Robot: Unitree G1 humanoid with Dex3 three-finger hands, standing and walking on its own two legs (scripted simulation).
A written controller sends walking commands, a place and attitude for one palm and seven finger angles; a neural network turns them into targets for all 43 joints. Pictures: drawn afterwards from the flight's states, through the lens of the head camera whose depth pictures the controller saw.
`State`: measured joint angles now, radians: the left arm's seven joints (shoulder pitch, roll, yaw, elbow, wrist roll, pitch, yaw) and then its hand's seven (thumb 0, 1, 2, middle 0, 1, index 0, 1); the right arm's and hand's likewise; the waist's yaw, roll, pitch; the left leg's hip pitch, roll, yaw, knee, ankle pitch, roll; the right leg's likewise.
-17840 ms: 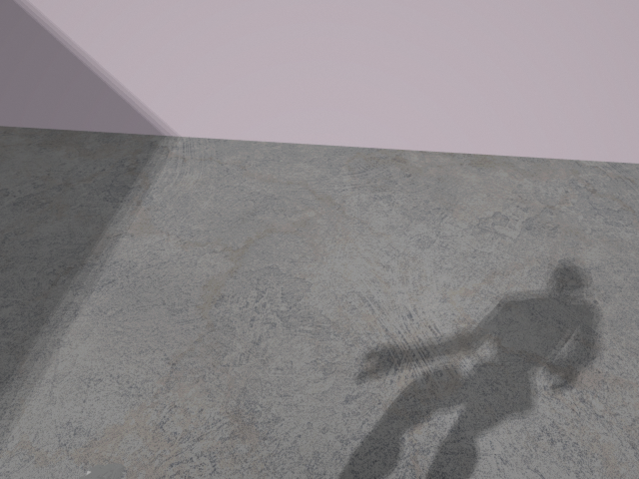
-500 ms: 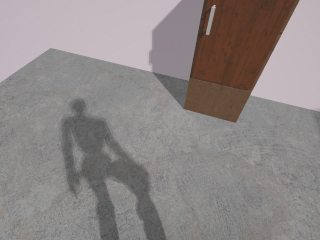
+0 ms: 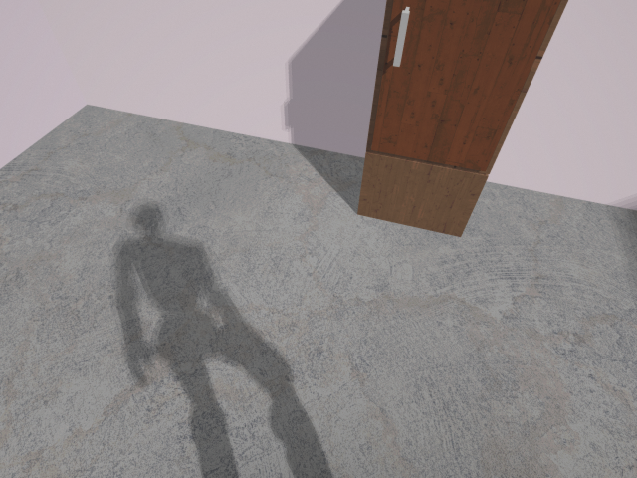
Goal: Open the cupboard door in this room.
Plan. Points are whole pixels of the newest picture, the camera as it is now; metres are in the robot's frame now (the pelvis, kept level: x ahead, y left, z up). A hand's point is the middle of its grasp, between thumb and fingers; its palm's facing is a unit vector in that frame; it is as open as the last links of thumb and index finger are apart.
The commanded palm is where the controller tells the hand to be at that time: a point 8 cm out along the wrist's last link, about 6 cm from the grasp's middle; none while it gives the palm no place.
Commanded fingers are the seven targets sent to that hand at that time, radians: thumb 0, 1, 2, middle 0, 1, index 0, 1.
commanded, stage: look at it before walking up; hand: left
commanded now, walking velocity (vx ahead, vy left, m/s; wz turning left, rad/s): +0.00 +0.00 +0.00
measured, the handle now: (402, 37) +1.24 -0.16 +0.02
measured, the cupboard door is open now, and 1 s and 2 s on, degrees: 0 0 0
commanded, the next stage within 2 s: walk to a spot facing it in 0.40 s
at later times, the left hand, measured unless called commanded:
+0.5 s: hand out of the picture +0.06 +0.23 -0.16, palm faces +0.01 -0.95 -0.31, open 7.4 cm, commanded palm none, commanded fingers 0.00 0.90 0.90 -0.20 -0.30 -0.20 -0.30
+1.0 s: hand out of the picture +0.12 +0.12 -0.17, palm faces -0.09 -0.97 -0.22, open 7.4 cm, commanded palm none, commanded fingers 0.00 0.90 0.90 -0.20 -0.30 -0.20 -0.30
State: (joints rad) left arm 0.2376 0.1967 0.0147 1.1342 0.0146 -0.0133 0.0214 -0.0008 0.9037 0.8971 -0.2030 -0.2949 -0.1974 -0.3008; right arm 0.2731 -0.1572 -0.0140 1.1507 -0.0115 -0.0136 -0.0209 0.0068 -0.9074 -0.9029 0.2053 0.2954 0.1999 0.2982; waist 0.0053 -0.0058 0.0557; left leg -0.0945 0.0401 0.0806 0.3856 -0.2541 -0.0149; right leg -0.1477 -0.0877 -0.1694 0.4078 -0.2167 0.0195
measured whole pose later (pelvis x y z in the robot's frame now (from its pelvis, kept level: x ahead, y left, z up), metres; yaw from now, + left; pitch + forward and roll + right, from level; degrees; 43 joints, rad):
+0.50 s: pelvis +0.00 -0.01 +0.00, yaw +0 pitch -2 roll +0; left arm 0.15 0.31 0.02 1.12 0.02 -0.02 0.00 0.00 0.90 0.90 -0.21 -0.30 -0.20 -0.30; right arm 0.14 -0.31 -0.02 1.10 -0.02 -0.02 -0.01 0.01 -0.90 -0.90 0.21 0.30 0.20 0.30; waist 0.01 0.00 0.05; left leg -0.08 0.05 0.08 0.34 -0.23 -0.02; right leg -0.13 -0.07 -0.18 0.36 -0.19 0.01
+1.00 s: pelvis +0.10 -0.06 -0.01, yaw -10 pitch +0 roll +1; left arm 0.33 0.16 0.03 1.03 0.02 -0.05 -0.01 0.00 0.90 0.90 -0.20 -0.29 -0.20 -0.30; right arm 0.23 -0.22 -0.05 1.08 -0.03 0.02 0.01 0.01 -0.91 -0.90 0.21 0.30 0.20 0.30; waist 0.04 0.03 0.09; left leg -0.45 0.11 0.08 1.17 -0.35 -0.05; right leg -0.20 0.00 -0.11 0.55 -0.35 -0.07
